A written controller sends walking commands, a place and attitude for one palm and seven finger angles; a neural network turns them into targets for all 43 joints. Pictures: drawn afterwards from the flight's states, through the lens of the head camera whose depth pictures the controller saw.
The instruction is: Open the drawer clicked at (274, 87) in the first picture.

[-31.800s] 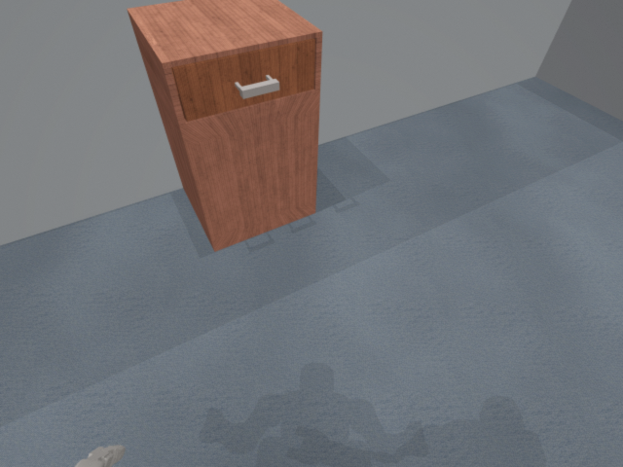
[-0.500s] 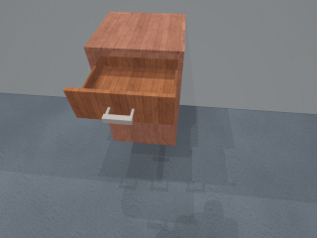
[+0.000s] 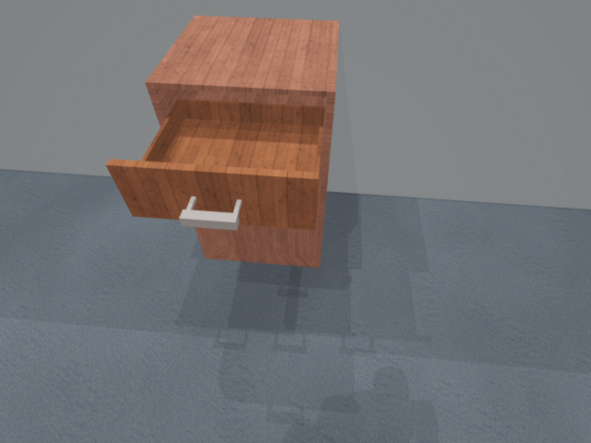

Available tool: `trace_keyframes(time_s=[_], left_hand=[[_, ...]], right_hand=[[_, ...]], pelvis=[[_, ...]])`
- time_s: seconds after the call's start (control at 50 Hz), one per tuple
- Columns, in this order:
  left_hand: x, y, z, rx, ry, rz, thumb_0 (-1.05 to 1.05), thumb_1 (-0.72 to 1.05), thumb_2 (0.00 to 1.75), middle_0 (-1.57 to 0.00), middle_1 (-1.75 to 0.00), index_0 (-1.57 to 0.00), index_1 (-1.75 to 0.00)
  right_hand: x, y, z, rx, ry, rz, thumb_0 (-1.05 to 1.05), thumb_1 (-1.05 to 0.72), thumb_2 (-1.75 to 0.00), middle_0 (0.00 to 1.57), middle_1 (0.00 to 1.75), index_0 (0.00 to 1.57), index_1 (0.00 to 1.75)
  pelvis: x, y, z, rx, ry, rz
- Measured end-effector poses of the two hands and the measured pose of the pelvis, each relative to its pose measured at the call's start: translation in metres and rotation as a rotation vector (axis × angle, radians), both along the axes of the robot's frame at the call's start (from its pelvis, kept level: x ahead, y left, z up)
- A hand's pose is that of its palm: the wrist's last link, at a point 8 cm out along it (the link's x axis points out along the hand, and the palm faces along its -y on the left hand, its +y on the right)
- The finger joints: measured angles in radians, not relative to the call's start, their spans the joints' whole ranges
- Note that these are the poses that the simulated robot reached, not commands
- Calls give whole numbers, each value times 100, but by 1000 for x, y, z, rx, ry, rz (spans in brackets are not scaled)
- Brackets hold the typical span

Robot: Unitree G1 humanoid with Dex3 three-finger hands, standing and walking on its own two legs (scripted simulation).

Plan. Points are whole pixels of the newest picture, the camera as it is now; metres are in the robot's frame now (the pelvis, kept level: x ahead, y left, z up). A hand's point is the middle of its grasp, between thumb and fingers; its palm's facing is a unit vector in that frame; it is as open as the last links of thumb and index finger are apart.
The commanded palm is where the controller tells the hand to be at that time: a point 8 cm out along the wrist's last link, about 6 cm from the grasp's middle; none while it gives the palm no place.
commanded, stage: look to check the result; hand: left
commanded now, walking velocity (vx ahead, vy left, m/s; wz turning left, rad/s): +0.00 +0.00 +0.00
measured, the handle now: (212, 211) +0.56 +0.21 -0.09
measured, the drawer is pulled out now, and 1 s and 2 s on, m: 0.30 0.30 0.30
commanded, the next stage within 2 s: stand and wait in 0.42 s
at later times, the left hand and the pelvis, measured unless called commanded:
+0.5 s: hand out of the picture +0.00 +0.16 -0.17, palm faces +0.04 -0.98 -0.20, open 7.4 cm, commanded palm none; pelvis +0.01 -0.01 +0.00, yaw +0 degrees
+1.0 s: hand out of the picture +0.03 +0.17 -0.17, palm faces +0.03 -0.97 -0.22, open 7.4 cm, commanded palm none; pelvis +0.01 -0.01 +0.00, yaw +0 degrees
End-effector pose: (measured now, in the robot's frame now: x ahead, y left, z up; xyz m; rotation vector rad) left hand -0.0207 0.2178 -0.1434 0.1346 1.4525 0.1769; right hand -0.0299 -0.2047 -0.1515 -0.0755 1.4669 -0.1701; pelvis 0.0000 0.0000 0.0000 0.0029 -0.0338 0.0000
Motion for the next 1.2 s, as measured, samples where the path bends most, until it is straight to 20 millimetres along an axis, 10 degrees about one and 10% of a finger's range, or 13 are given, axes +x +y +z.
trace_keyframes(time_s=[1.2], left_hand=[[44,8,5,34,-61,-28,0,90,89,-20,-30,-20,-30]], right_hand=[[49,-32,6,-51,-70,25,0,-91,-90,20,30,20,30]], pelvis=[[15,-10,3,-1,5,-5]])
